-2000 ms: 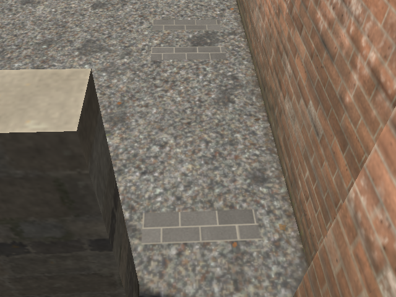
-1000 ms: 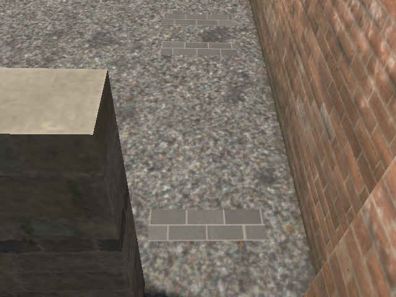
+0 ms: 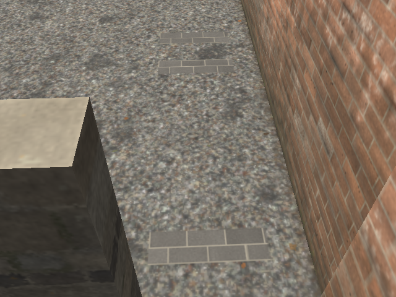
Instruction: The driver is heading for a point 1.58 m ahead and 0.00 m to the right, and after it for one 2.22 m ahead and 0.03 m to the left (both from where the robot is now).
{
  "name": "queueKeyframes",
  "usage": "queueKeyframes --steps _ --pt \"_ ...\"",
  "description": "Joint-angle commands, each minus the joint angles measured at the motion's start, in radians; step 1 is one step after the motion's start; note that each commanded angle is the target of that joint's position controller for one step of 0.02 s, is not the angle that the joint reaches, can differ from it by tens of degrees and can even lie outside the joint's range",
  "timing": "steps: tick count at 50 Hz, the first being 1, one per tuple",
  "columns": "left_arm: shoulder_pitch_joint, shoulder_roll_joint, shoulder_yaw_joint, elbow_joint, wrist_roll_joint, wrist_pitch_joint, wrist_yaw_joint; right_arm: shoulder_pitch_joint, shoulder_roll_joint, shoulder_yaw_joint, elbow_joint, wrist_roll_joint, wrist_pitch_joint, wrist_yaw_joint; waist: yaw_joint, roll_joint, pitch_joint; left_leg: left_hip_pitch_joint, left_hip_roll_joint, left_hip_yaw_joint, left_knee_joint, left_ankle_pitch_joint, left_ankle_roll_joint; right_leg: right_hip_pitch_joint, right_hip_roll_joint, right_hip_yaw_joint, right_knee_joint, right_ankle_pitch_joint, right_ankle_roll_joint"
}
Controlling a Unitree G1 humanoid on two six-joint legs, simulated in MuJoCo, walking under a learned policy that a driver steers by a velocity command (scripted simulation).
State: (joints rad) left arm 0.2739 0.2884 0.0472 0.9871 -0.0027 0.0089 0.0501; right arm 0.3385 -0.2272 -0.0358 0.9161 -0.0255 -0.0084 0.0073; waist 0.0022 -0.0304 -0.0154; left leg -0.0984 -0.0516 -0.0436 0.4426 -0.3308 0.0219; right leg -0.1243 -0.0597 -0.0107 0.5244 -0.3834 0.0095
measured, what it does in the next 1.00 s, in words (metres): goes down: left foot 0.20 m lower, then right foot 0.21 m lower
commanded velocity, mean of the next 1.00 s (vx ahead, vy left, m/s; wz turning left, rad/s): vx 0.41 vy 0.00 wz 0.00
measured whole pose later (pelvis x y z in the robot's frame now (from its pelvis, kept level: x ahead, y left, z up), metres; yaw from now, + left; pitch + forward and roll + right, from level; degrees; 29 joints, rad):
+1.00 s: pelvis +0.38 -0.14 -0.42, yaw -2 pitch -2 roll +3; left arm 0.42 0.16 0.00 1.05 -0.04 -0.05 0.02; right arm 0.37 -0.23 -0.04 1.01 -0.04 0.04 0.00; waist -0.05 0.14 0.03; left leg -0.65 -0.14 -0.15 1.87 -0.59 0.03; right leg -0.33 -0.07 -0.01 0.71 -0.34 -0.01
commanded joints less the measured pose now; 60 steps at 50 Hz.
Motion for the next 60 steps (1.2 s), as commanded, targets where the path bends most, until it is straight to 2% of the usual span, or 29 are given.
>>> queueKeyframes --steps 1,5,8,10,11,12,15,17,18,19,20,23,24,25,26,29,31,33,37,39,41,42,43,44,48,50,53,56,60 --pt "0.100 0.080 0.020 0.001 0.004 0.002 0.023 -0.024 -0.072 -0.020 -0.063 -0.011 -0.011 0.003 0.042 0.052 0.071 -0.052 0.046 -0.055 0.063 0.200 0.102 -0.064 0.030 -0.027 0.044 0.055 -0.065" --pt "0.458 0.193 0.065 0.105 -0.004 -0.010 0.027 -0.143 -0.077 -0.019 -0.124 -0.046 -0.024 -0.018 0.201 -0.204 0.092 -0.712 -0.036 0.061 0.489 -0.135 0.041 0.315 -0.165 0.310 0.101 0.353 -0.203" --pt "0.427 0.162 0.058 0.105 0.018 -0.047 0.023 -0.121 -0.067 -0.024 -0.095 -0.057 -0.031 -0.010 0.132 -0.120 0.145 -0.875 0.017 -0.034 0.675 -0.284 0.041 0.200 -0.232 0.470 0.150 0.422 -0.275" --pt "0.231 0.045 0.025 0.056 0.016 -0.067 0.046 -0.122 -0.111 -0.043 -0.059 -0.036 -0.057 -0.005 0.039 -0.011 0.166 -0.717 0.097 -0.127 0.451 0.323 0.049 -0.111 -0.165 0.311 0.367 0.165 -0.217" --pt "0.186 0.020 0.016 0.046 0.009 -0.061 0.060 -0.080 -0.044 -0.029 -0.047 -0.023 -0.058 0.006 0.003 -0.055 0.096 -0.570 0.057 -0.027 0.394 0.462 0.034 -0.212 -0.113 0.238 0.429 0.006 -0.183" --pt "0.144 -0.044 0.004 0.039 -0.023 -0.066 0.073 -0.051 0.047 -0.002 -0.028 -0.058 -0.044 0.038 -0.042 0.092 0.104 -0.141 -0.023 0.122 0.343 0.893 0.005 -0.640 0.000 0.076 0.407 -0.020 -0.143" --pt "0.136 0.010 0.024 0.032 -0.024 -0.043 0.071 -0.071 0.085 0.026 -0.053 0.003 0.003 0.034 -0.004 -0.057 0.131 0.046 -0.029 0.152 0.183 0.882 -0.054 -0.719 -0.008 0.062 0.476 -0.071 -0.159" --pt "0.067 0.080 0.044 0.023 -0.025 -0.030 0.046 0.113 0.007 0.001 0.042 -0.034 0.011 0.018 -0.076 -0.148 -0.045 0.160 -0.018 0.138 0.329 0.832 0.007 -0.607 -0.072 0.115 0.753 0.191 -0.197" --pt "0.098 0.074 0.044 0.026 -0.019 -0.037 0.031 0.266 -0.057 -0.017 0.053 -0.003 0.014 0.011 -0.172 -0.085 -0.037 0.209 0.082 0.068 -0.025 0.672 0.034 -0.563 0.002 0.056 0.993 0.280 -0.187" --pt "0.193 0.016 0.044 0.060 0.021 -0.034 0.024 0.247 -0.092 -0.028 0.077 0.017 0.007 0.013 -0.137 0.161 0.050 0.202 0.169 -0.046 -0.306 0.646 0.069 -0.597 0.125 0.027 1.340 -0.314 -0.185" --pt "0.220 -0.067 0.034 0.008 -0.002 -0.061 0.032 0.279 -0.107 -0.017 0.100 -0.007 -0.013 0.026 -0.066 0.242 0.034 0.362 0.245 -0.116 0.172 1.201 0.059 -0.878 0.138 0.044 1.530 -0.515 -0.155" --pt "0.224 -0.031 0.035 0.074 0.024 -0.085 0.022 0.335 -0.085 -0.031 0.123 -0.011 -0.022 0.021 -0.063 0.095 0.003 0.295 0.268 -0.290 0.193 0.666 0.207 -1.115 0.039 0.056 1.469 -0.311 -0.160" --pt "0.206 -0.076 0.020 0.010 0.024 -0.098 0.022 0.363 -0.176 -0.061 0.157 -0.035 -0.048 -0.002 -0.075 0.296 -0.058 0.261 0.507 -0.622 0.139 0.246 0.411 -1.226 0.002 0.215 1.376 -0.282 -0.088" --pt "0.101 -0.015 0.044 0.018 0.037 -0.094 0.025 0.352 -0.056 -0.022 0.168 -0.051 -0.055 0.001 -0.063 0.107 0.087 0.117 0.451 -0.592 0.102 0.074 0.381 -1.246 -0.028 0.260 1.128 -0.070 -0.026" --pt "-0.005 -0.060 0.033 -0.031 0.052 -0.077 0.023 0.224 0.063 0.022 0.144 -0.041 -0.059 -0.020 0.006 0.026 0.211 -0.251 0.371 -0.461 0.052 -0.091 0.295 -1.051 -0.041 0.171 0.795 0.239 0.042" --pt "0.262 -0.119 0.027 0.104 0.053 -0.018 -0.007 0.085 -0.100 -0.004 0.121 -0.026 -0.046 -0.027 0.131 0.130 0.076 -0.757 0.282 -0.268 0.080 0.088 0.239 -0.313 0.026 0.007 0.910 0.433 0.065" --pt "-0.047 -0.056 0.046 -0.023 0.057 -0.048 -0.020 0.185 -0.008 0.016 0.162 0.014 -0.059 -0.044 0.003 0.088 0.209 -0.369 0.259 -0.350 0.184 -0.158 0.233 -0.808 -0.065 0.136 0.616 0.671 0.026" --pt "-0.262 -0.047 0.041 -0.089 0.069 -0.087 -0.032 0.270 -0.038 0.001 0.148 -0.004 -0.055 -0.048 -0.118 0.084 0.196 -0.128 0.253 -0.420 0.273 -0.268 0.271 -0.992 -0.079 0.165 0.476 0.685 0.010" --pt "-0.268 -0.069 0.023 -0.100 0.000 -0.078 -0.076 0.173 -0.060 0.005 0.097 0.004 -0.045 -0.042 -0.094 0.055 0.222 -0.475 0.199 -0.258 0.271 -0.241 0.224 -0.346 -0.043 0.078 0.072 0.771 0.037" --pt "0.033 0.005 0.054 -0.004 -0.054 -0.059 -0.028 0.198 -0.032 -0.003 0.115 -0.049 -0.039 -0.044 -0.071 0.186 0.149 -0.338 0.103 -0.115 0.512 -0.126 0.141 -0.138 -0.022 0.006 -0.018 0.965 0.061" --pt "0.358 0.097 0.084 0.062 -0.032 -0.050 -0.012 0.113 -0.096 -0.021 0.114 -0.022 -0.051 -0.018 0.083 0.178 0.106 -0.429 0.023 -0.069 0.847 0.074 0.107 0.210 -0.084 0.035 -0.147 0.942 0.032" --pt "0.400 0.133 0.092 0.071 -0.005 -0.042 -0.013 0.109 -0.080 -0.030 0.106 -0.015 -0.035 -0.025 0.139 0.101 0.117 -0.486 -0.082 -0.079 1.077 -0.211 0.094 0.284 -0.133 0.126 -0.276 0.734 0.039" --pt "0.485 0.147 0.078 0.087 0.030 -0.044 -0.035 0.142 0.005 -0.018 0.129 -0.019 -0.020 -0.025 0.169 -0.007 0.097 -0.577 -0.159 -0.083 1.425 -0.595 0.097 0.365 -0.171 0.098 -0.204 0.799 0.035" --pt "0.449 0.150 0.049 0.128 0.043 -0.053 -0.065 0.348 0.092 -0.009 0.099 0.006 -0.010 -0.010 -0.061 -0.167 0.083 -0.847 -0.138 -0.086 1.562 -0.697 0.067 0.471 -0.283 0.165 0.196 1.505 0.025" --pt "0.173 0.040 -0.024 0.002 -0.078 -0.072 -0.032 0.187 -0.001 0.000 0.073 -0.039 0.052 0.006 -0.085 -0.202 -0.014 -0.735 -0.024 -0.161 1.560 -0.306 0.003 -0.063 -0.399 0.486 -0.110 0.442 -0.243" --pt "0.164 0.025 -0.058 -0.001 -0.038 -0.081 -0.013 0.102 -0.016 0.002 0.045 -0.015 0.071 -0.004 -0.074 -0.178 0.059 -0.662 -0.039 -0.243 1.323 -0.024 -0.020 -0.248 -0.331 0.344 -0.087 0.476 -0.203" --pt "0.141 -0.040 -0.115 -0.006 -0.070 -0.103 -0.015 -0.009 0.032 0.032 0.013 -0.019 0.060 0.017 -0.085 -0.138 0.072 -0.600 0.001 -0.125 0.884 0.242 -0.066 -0.327 -0.237 0.244 -0.063 0.187 -0.158" --pt "0.086 0.064 -0.102 -0.060 -0.056 -0.105 -0.021 -0.005 0.042 0.029 0.046 0.003 0.073 0.016 -0.105 -0.212 0.029 -0.247 0.025 -0.053 0.790 0.268 -0.086 -0.426 -0.225 0.164 -0.080 0.527 -0.114" --pt "0.079 0.041 -0.093 -0.086 -0.063 -0.102 -0.023 0.012 0.004 0.024 0.085 0.002 0.051 0.010 -0.097 -0.193 0.074 -0.124 0.049 -0.005 0.632 0.124 -0.075 -0.390 -0.222 0.050 -0.001 0.837 -0.123"
Keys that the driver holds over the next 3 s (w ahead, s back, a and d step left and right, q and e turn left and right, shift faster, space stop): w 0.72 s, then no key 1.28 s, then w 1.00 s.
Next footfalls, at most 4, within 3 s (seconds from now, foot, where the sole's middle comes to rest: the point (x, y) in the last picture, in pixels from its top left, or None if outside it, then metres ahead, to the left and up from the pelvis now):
0.38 left None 0.19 0.05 -0.98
0.84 right None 0.44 -0.25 -1.18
1.26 left None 0.43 0.07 -1.18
2.84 right None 0.78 -0.22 -1.39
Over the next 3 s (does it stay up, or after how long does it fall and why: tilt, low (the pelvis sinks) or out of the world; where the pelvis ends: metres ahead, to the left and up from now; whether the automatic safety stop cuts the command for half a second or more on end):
stays up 0.73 -0.15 -0.63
